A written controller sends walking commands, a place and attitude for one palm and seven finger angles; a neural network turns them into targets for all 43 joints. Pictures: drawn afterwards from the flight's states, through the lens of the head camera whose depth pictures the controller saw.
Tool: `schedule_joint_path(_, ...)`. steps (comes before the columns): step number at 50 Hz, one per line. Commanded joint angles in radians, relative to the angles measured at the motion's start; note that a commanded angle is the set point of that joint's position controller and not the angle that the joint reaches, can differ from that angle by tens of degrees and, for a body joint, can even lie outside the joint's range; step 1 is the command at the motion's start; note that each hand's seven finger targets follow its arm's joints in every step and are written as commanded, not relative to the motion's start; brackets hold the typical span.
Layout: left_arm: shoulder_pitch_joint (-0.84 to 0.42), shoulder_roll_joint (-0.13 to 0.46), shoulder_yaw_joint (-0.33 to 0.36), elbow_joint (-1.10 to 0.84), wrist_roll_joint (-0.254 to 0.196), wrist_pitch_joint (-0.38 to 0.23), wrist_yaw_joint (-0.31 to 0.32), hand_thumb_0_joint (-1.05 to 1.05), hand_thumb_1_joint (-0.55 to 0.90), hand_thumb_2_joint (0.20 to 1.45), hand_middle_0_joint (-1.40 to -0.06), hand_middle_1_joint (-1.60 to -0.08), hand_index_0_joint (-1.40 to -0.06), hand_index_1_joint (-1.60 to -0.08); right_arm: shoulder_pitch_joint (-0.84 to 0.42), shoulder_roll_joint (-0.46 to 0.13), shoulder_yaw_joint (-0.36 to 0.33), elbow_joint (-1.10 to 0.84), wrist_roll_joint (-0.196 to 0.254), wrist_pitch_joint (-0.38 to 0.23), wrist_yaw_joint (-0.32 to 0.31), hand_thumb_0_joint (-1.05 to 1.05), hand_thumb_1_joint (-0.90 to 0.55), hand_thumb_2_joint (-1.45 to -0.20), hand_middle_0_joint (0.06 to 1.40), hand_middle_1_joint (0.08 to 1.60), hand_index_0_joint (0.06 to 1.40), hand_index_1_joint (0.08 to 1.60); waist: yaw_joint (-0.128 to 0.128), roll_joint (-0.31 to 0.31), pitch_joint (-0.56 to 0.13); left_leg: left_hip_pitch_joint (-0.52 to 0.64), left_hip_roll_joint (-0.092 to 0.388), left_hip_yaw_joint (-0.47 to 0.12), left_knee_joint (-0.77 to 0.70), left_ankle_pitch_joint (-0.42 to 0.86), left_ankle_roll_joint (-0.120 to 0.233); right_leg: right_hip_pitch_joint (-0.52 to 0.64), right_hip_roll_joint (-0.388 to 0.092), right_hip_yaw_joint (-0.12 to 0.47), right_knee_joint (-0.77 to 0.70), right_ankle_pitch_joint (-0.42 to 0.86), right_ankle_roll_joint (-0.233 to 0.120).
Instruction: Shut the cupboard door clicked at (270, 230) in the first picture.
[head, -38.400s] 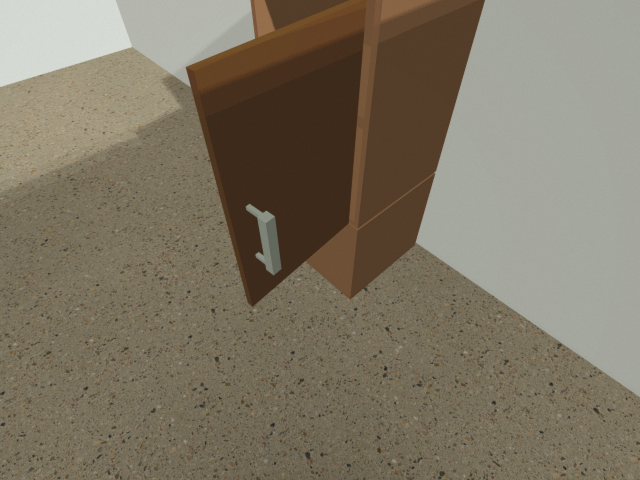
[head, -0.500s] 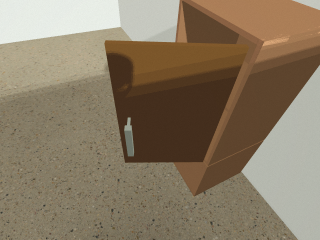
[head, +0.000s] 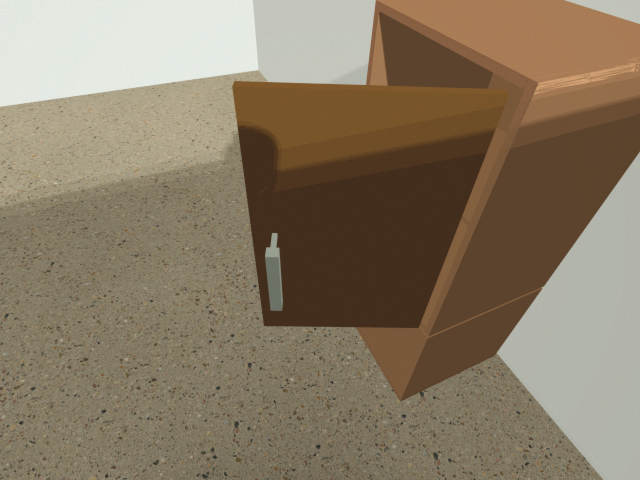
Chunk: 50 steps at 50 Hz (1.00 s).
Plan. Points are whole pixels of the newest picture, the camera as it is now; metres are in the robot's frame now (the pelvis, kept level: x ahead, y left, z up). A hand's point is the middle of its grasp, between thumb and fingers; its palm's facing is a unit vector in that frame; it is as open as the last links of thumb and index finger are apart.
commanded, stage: look again from close up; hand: left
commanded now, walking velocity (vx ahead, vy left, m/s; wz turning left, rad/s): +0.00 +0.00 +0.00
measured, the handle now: (275, 272) +0.51 +0.12 -0.10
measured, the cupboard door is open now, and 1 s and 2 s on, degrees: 66 66 66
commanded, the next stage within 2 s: shuffle to correct the standing spot in 0.24 s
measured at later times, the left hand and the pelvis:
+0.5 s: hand out of the picture -0.01 +0.22 -0.17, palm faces -0.02 -0.97 -0.25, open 7.3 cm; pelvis -0.02 +0.01 +0.01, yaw +0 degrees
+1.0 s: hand out of the picture -0.01 +0.12 -0.19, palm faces +0.10 -0.99 -0.09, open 7.3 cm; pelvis +0.04 -0.03 -0.01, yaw +3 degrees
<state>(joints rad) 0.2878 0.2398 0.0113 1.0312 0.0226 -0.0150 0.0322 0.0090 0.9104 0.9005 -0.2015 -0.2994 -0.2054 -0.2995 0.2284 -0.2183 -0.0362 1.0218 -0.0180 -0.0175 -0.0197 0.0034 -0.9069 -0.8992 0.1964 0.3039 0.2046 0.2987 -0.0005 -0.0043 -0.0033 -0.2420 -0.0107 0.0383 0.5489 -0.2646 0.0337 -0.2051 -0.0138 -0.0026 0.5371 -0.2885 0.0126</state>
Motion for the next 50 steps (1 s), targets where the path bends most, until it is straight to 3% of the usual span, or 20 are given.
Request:
schedule_joint_path(1,0.005,0.153,0.024,-0.067,-0.002,-0.02,0.007,0.0,0.9,0.9,-0.2,-0.3,-0.2,-0.3,-0.032,-0.168,-0.027,-0.067,0.004,-0.022,-0.003,0.0,-0.9,-0.9,0.2,0.3,0.2,0.3,0.0,-0.001,0.056,-0.004,0.105,-0.116,-0.123,0.145,0.02,-0.058,-0.081,0.102,-0.12,0.132,-0.056)
schedule_joint_path(7,-0.038,0.189,0.023,-0.081,0.002,-0.013,-0.002,0.0,0.9,0.9,-0.2,-0.3,-0.2,-0.3,-0.084,-0.208,-0.025,-0.079,0.0,-0.013,0.009,0.0,-0.9,-0.9,0.2,0.3,0.2,0.3,-0.003,0.013,0.077,-0.025,0.105,-0.141,-0.199,-0.051,0.014,-0.079,-0.079,0.103,-0.164,-0.01,-0.047)
schedule_joint_path(10,-0.041,0.195,0.02,-0.084,0.004,-0.011,-0.006,0.0,0.9,0.9,-0.2,-0.3,-0.2,-0.3,-0.093,-0.218,-0.02,-0.08,-0.001,-0.014,0.012,0.0,-0.9,-0.9,0.2,0.3,0.2,0.3,0.0,0.035,0.046,-0.023,0.113,-0.152,-0.229,-0.085,0.013,-0.049,-0.076,0.09,-0.164,0.004,-0.043)
schedule_joint_path(17,-0.043,0.2,0.015,-0.065,0.002,-0.01,-0.01,0.0,0.9,0.9,-0.2,-0.3,-0.2,-0.3,-0.092,-0.23,-0.013,-0.06,0.002,-0.014,0.015,0.0,-0.9,-0.9,0.2,0.3,0.2,0.3,0.0,0.013,0.026,-0.02,0.115,-0.16,-0.251,-0.083,0.007,-0.024,-0.088,0.083,-0.179,0.016,-0.037)
schedule_joint_path(20,0.023,0.098,-0.01,-0.021,-0.002,0.006,-0.007,0.0,0.9,0.9,-0.2,-0.3,-0.2,-0.3,-0.044,-0.139,0.009,-0.022,-0.002,-0.001,0.016,0.0,-0.9,-0.9,0.2,0.3,0.2,0.3,-0.001,0.035,0.02,-0.012,0.13,-0.166,-0.279,-0.162,-0.003,-0.017,-0.074,0.05,-0.165,-0.013,-0.016)
schedule_joint_path(24,0.056,0.086,-0.001,-0.013,0.01,0.026,-0.017,0.0,0.9,0.9,-0.2,-0.3,-0.2,-0.3,-0.02,-0.185,-0.011,-0.009,-0.006,0.016,0.005,0.0,-0.9,-0.9,0.2,0.3,0.2,0.3,-0.002,0.084,0.084,-0.064,0.194,-0.232,-0.359,-0.352,0.023,-0.058,-0.029,-0.009,-0.076,-0.065,-0.012)
schedule_joint_path(28,0.095,0.061,0.01,-0.018,0.014,0.034,-0.028,0.0,0.9,0.9,-0.2,-0.3,-0.2,-0.3,0.02,-0.188,-0.029,0.0,-0.004,0.015,-0.01,0.0,-0.9,-0.9,0.2,0.3,0.2,0.3,0.001,0.08,0.099,-0.045,0.239,-0.252,-0.341,-0.315,0.058,-0.091,-0.023,-0.022,-0.039,-0.039,-0.02)
schedule_joint_path(31,0.122,0.047,0.018,-0.018,0.012,0.033,-0.032,0.0,0.9,0.9,-0.2,-0.3,-0.2,-0.3,0.048,-0.164,-0.034,0.01,-0.003,0.01,-0.018,0.0,-0.9,-0.9,0.2,0.3,0.2,0.3,0.002,0.073,0.086,-0.04,0.236,-0.219,-0.29,-0.237,0.06,-0.075,-0.028,-0.01,-0.063,-0.019,-0.029)
schedule_joint_path(34,0.171,0.039,0.025,-0.005,0.01,0.027,-0.027,0.0,0.9,0.9,-0.2,-0.3,-0.2,-0.3,0.059,-0.112,-0.031,0.016,-0.002,0.01,-0.019,0.0,-0.9,-0.9,0.2,0.3,0.2,0.3,0.011,0.025,0.091,-0.119,0.172,-0.143,-0.208,-0.237,0.033,-0.01,-0.062,0.041,-0.132,-0.06,-0.049)
schedule_joint_path(36,0.201,0.059,0.035,0.002,0.008,0.025,-0.018,0.0,0.9,0.9,-0.2,-0.3,-0.2,-0.3,0.06,-0.056,-0.019,0.014,-0.001,0.01,-0.017,0.0,-0.9,-0.9,0.2,0.3,0.2,0.3,0.026,-0.124,0.113,-0.216,0.074,-0.021,-0.032,-0.185,0.002,0.04,-0.126,0.154,-0.234,-0.159,-0.096)
schedule_joint_path(37,0.22,0.074,0.042,0.008,0.005,0.024,-0.011,0.0,0.9,0.9,-0.2,-0.3,-0.2,-0.3,0.065,-0.021,-0.013,0.013,0.0,0.01,-0.016,0.0,-0.9,-0.9,0.2,0.3,0.2,0.3,0.03,-0.213,0.1,-0.243,0.035,0.049,0.094,-0.152,-0.011,0.05,-0.193,0.235,-0.3,-0.217,-0.136)
schedule_joint_path(38,0.227,0.066,0.046,0.007,0.004,0.023,-0.007,0.0,0.9,0.9,-0.2,-0.3,-0.2,-0.3,0.046,-0.016,-0.016,0.01,-0.001,0.012,-0.017,0.0,-0.9,-0.9,0.2,0.3,0.2,0.3,0.04,-0.228,0.117,-0.265,0.038,0.049,0.223,-0.196,-0.011,0.027,-0.243,0.278,-0.348,-0.2,-0.184)
schedule_joint_path(40,0.209,0.046,0.049,0.001,0.007,0.017,-0.001,0.0,0.9,0.9,-0.2,-0.3,-0.2,-0.3,0.05,-0.01,-0.023,0.009,0.001,0.012,-0.016,0.0,-0.9,-0.9,0.2,0.3,0.2,0.3,0.021,-0.14,0.11,-0.311,0.06,0.03,0.385,-0.232,-0.008,0.052,-0.268,0.268,-0.345,-0.079,-0.232)
schedule_joint_path(41,0.192,0.038,0.05,-0.003,0.009,0.015,0.001,0.0,0.9,0.9,-0.2,-0.3,-0.2,-0.3,0.055,-0.001,-0.025,0.014,0.001,0.011,-0.015,0.0,-0.9,-0.9,0.2,0.3,0.2,0.3,0.011,-0.092,0.113,-0.315,0.072,0.033,0.41,-0.225,-0.011,0.055,-0.262,0.222,-0.32,-0.003,-0.24)
schedule_joint_path(44,0.171,0.024,0.047,0.003,0.015,0.011,0.002,0.0,0.9,0.9,-0.2,-0.3,-0.2,-0.3,0.069,0.036,-0.02,0.013,0.003,0.004,-0.012,0.0,-0.9,-0.9,0.2,0.3,0.2,0.3,-0.001,-0.079,0.088,-0.219,0.071,0.066,0.252,-0.203,-0.019,0.041,-0.228,0.128,-0.236,0.194,-0.241)
schedule_joint_path(46,0.14,0.014,0.044,-0.001,0.01,0.016,0.0,0.0,0.9,0.9,-0.2,-0.3,-0.2,-0.3,0.155,0.06,-0.012,0.041,0.0,-0.005,-0.016,0.0,-0.9,-0.9,0.2,0.3,0.2,0.3,-0.037,-0.063,0.073,-0.032,0.058,0.104,0.03,-0.051,-0.025,-0.042,-0.178,0.063,-0.157,0.175,-0.189)
schedule_joint_path(47,0.134,-0.005,0.039,0.0,0.003,0.022,-0.004,0.0,0.9,0.9,-0.2,-0.3,-0.2,-0.3,0.213,0.048,-0.011,0.066,-0.002,-0.012,-0.019,0.0,-0.9,-0.9,0.2,0.3,0.2,0.3,-0.053,-0.032,0.059,0.086,0.067,0.087,-0.084,0.043,-0.024,-0.1,-0.131,0.027,-0.073,0.129,-0.148)
schedule_joint_path(48,0.151,-0.049,0.031,-0.007,-0.001,0.022,-0.011,0.0,0.9,0.9,-0.2,-0.3,-0.2,-0.3,0.284,-0.024,-0.026,0.083,-0.008,-0.021,-0.028,0.0,-0.9,-0.9,0.2,0.3,0.2,0.3,-0.071,0.139,0.046,0.201,0.22,-0.134,-0.198,0.058,0.02,-0.225,-0.056,-0.02,0.105,0.027,-0.089)
schedule_joint_path(49,0.145,-0.074,0.023,-0.029,0.003,0.02,-0.018,0.0,0.9,0.9,-0.2,-0.3,-0.2,-0.3,0.333,-0.111,-0.048,0.083,-0.016,-0.019,-0.037,0.0,-0.9,-0.9,0.2,0.3,0.2,0.3,-0.081,0.311,0.047,0.26,0.447,-0.415,-0.305,0.142,0.117,-0.389,0.002,-0.098,0.296,-0.234,-0.034)
schedule_joint_path(50,0.097,-0.027,0.03,-0.059,0.017,0.027,-0.02,0.0,0.9,0.9,-0.2,-0.3,-0.2,-0.3,0.335,-0.139,-0.055,0.076,-0.014,-0.012,-0.041,0.0,-0.9,-0.9,0.2,0.3,0.2,0.3,-0.089,0.178,0.081,0.211,0.521,-0.461,-0.314,0.159,0.193,-0.414,-0.028,-0.015,0.443,-0.28,-0.04)
